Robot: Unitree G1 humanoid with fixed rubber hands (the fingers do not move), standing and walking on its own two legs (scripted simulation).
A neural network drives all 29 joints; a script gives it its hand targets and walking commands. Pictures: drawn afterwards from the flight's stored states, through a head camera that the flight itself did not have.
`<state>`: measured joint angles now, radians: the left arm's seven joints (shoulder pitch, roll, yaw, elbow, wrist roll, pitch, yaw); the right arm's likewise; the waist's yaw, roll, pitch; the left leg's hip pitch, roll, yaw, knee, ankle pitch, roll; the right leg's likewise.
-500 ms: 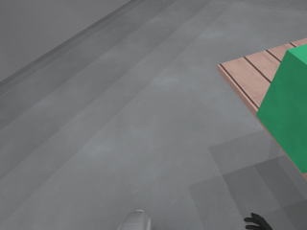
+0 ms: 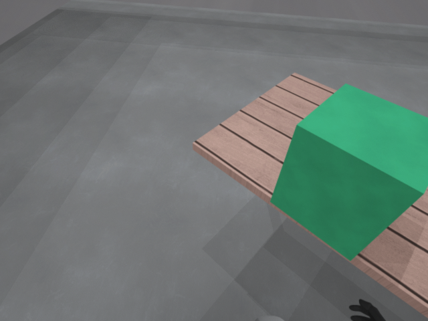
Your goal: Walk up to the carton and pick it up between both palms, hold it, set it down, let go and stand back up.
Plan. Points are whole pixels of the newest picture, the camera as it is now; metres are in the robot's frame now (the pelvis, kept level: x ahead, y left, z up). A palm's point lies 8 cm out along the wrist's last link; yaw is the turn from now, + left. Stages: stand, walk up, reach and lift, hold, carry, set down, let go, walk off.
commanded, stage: walk up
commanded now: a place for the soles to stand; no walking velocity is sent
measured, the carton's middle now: (348, 171) +0.40 -0.27 +0.05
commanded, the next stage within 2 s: none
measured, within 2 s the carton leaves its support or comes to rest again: neither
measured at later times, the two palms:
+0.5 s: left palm (153, 231) +0.33 +0.16 -0.09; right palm out of the picture +0.08 -0.28 -0.15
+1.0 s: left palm (164, 241) +0.32 +0.14 -0.13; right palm out of the picture -0.05 -0.30 -0.10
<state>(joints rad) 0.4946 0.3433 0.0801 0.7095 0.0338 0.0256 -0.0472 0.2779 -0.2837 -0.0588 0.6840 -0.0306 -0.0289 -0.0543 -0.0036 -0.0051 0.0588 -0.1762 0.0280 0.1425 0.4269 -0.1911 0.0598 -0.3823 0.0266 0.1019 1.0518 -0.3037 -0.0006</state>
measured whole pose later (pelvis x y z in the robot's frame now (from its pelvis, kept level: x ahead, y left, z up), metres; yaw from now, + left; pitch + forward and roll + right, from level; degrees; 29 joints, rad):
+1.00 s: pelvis +0.06 -0.02 -0.02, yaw -36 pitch -2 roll -1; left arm 0.23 0.35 0.06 0.66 0.02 0.09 -0.06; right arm 0.34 -0.31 -0.03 0.62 -0.04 0.00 -0.05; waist -0.03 -0.03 0.10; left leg -0.37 0.22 0.13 0.59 -0.18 0.00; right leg -0.40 0.01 0.11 1.07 -0.50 0.06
